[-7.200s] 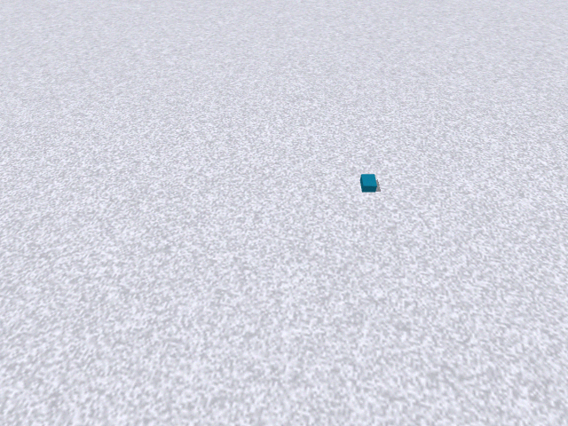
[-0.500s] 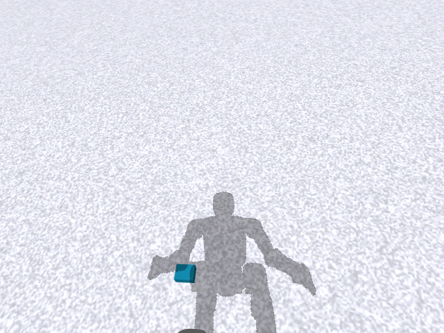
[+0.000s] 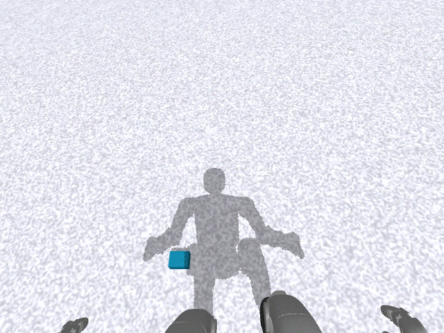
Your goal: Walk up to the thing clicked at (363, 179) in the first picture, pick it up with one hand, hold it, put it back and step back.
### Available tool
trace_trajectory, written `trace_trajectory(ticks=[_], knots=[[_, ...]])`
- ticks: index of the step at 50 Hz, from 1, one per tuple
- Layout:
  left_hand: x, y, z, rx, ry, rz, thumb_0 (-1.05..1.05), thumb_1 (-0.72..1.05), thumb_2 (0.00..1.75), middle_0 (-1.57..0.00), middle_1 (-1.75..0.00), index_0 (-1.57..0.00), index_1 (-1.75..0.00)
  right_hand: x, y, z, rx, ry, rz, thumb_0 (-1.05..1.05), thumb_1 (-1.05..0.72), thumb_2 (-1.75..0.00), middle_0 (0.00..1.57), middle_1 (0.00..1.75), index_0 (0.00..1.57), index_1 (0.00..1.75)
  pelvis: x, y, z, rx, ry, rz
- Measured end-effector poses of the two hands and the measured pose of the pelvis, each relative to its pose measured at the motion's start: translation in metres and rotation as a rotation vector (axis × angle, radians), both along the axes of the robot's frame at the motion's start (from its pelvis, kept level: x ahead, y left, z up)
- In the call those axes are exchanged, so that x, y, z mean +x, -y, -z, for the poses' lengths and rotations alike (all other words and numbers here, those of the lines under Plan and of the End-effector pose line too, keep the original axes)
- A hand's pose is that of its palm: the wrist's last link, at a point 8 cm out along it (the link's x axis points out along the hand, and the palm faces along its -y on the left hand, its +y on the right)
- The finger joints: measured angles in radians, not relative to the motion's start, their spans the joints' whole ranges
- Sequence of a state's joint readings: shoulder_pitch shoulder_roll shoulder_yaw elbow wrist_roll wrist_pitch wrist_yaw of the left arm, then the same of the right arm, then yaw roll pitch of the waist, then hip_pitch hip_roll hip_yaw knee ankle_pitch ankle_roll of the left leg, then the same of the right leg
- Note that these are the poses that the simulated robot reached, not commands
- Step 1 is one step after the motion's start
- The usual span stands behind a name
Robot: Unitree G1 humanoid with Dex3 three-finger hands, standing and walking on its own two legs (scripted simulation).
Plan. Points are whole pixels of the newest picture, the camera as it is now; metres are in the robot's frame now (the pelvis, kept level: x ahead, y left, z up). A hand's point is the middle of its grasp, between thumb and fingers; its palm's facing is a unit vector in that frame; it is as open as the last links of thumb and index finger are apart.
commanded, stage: walk up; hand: left
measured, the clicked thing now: (179, 260) +0.42 +0.25 -0.72
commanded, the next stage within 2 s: none
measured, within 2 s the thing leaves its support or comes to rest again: neither
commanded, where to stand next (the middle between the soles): +0.07 +0.01 m, yaw -2 degrees
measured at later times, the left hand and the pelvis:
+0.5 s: hand out of the picture +0.06 +0.28 -0.13, palm faces -0.11 -0.92 -0.38, open 7.4 cm; pelvis -0.01 +0.00 +0.02, yaw -2 degrees
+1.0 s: hand (104, 331) +0.14 +0.26 -0.14, palm faces -0.01 -0.92 -0.39, open 7.4 cm; pelvis +0.00 +0.00 +0.00, yaw -1 degrees
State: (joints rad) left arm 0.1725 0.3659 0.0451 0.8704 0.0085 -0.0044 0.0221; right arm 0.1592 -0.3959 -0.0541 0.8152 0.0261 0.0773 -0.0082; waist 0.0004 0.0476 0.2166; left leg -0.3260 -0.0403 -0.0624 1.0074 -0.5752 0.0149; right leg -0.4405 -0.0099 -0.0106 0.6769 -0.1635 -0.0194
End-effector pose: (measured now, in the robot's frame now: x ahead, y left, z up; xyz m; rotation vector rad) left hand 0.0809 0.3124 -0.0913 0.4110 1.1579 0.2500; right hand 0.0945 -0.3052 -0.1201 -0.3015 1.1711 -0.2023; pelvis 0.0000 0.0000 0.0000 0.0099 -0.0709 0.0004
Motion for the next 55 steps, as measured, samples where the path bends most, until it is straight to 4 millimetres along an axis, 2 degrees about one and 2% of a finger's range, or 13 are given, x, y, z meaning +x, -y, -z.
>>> trace_trajectory(ticks=[3,6,10,13,17,21,27,30,37,42,48,51,55], knots=[[0.012,0.004,-0.005,0.005,0.049,0.026,0.01,0.91,0.90,-0.21,-0.30,-0.20,-0.30,0.005,-0.009,0.006,0.017,0.011,-0.023,0.01,-0.90,-0.90,0.20,0.30,0.20,0.30,-0.014,-0.003,0.000,0.008,-0.014,-0.003],[0.020,0.004,-0.007,0.004,0.096,0.043,0.01,0.91,0.90,-0.21,-0.30,-0.20,-0.30,-0.004,-0.015,0.008,0.024,0.010,-0.049,0.01,-0.90,-0.90,0.20,0.30,0.20,0.30,-0.021,-0.006,0.002,0.009,-0.025,-0.013],[0.021,-0.002,-0.001,-0.036,0.148,0.035,0.01,0.90,0.90,-0.21,-0.30,-0.20,-0.30,-0.037,-0.019,0.003,-0.004,-0.033,-0.057,0.01,-0.90,-0.90,0.20,0.30,0.21,0.30,-0.027,-0.014,0.005,0.020,-0.022,-0.033],[0.007,-0.008,0.002,-0.057,0.110,0.009,0.01,0.91,0.90,-0.21,-0.30,-0.20,-0.30,-0.067,-0.017,-0.008,-0.025,-0.079,-0.023,0.01,-0.90,-0.90,0.20,0.30,0.21,0.30,-0.028,-0.019,-0.002,0.006,-0.016,-0.025],[-0.015,-0.015,0.005,-0.073,0.036,-0.015,0.01,0.91,0.90,-0.21,-0.30,-0.20,-0.30,-0.092,-0.010,-0.028,-0.059,-0.113,0.005,0.01,-0.90,-0.90,0.21,0.30,0.21,0.30,-0.028,-0.016,-0.014,-0.006,-0.021,-0.020],[-0.033,-0.015,0.004,-0.076,-0.061,0.019,0.01,0.91,0.90,-0.21,-0.30,-0.20,-0.30,-0.101,0.005,-0.041,-0.072,-0.090,0.039,0.01,-0.90,-0.90,0.21,0.30,0.21,0.30,-0.018,-0.010,-0.020,-0.008,-0.030,0.015],[-0.011,0.002,-0.006,-0.046,-0.061,0.069,0.01,0.91,0.90,-0.21,-0.30,-0.20,-0.30,-0.111,0.038,-0.041,-0.077,-0.117,0.075,0.01,-0.90,-0.90,0.21,0.30,0.21,0.30,-0.001,0.010,-0.018,-0.021,-0.023,0.029],[0.001,0.013,-0.015,-0.037,0.012,0.076,0.01,0.91,0.90,-0.21,-0.30,-0.20,-0.30,-0.101,0.045,-0.037,-0.067,-0.140,0.080,0.01,-0.90,-0.90,0.20,0.30,0.20,0.30,0.006,0.019,-0.020,-0.015,-0.008,0.030],[0.013,0.023,-0.032,-0.017,0.033,0.067,0.01,0.91,0.90,-0.21,-0.30,-0.20,-0.30,-0.046,0.038,-0.031,-0.024,-0.039,0.047,0.01,-0.90,-0.90,0.20,0.30,0.20,0.30,0.021,0.020,-0.027,0.000,0.003,0.034],[0.028,0.020,-0.020,-0.024,0.032,0.050,0.01,0.90,0.90,-0.21,-0.30,-0.20,-0.30,-0.019,0.019,-0.020,-0.010,-0.020,0.027,0.01,-0.90,-0.90,0.20,0.30,0.20,0.30,0.021,0.012,-0.019,-0.002,0.005,0.029],[0.047,0.008,0.009,-0.050,0.072,0.023,0.01,0.90,0.90,-0.21,-0.30,-0.20,-0.30,-0.006,-0.002,-0.012,-0.028,-0.008,-0.013,0.01,-0.90,-0.90,0.20,0.30,0.20,0.30,0.009,-0.001,-0.001,0.003,0.005,0.020],[0.042,0.007,0.012,-0.049,0.065,0.023,0.01,0.91,0.90,-0.21,-0.30,-0.20,-0.30,-0.005,-0.006,-0.017,-0.025,0.023,-0.020,0.01,-0.90,-0.90,0.20,0.30,0.21,0.30,-0.007,-0.002,-0.002,-0.008,0.003,0.021],[0.016,0.006,0.012,-0.042,0.029,0.046,0.01,0.91,0.90,-0.21,-0.30,-0.20,-0.30,-0.007,-0.005,-0.021,-0.028,0.078,-0.025,0.01,-0.90,-0.90,0.21,0.30,0.21,0.30,-0.024,-0.001,-0.002,-0.011,-0.016,0.046]])
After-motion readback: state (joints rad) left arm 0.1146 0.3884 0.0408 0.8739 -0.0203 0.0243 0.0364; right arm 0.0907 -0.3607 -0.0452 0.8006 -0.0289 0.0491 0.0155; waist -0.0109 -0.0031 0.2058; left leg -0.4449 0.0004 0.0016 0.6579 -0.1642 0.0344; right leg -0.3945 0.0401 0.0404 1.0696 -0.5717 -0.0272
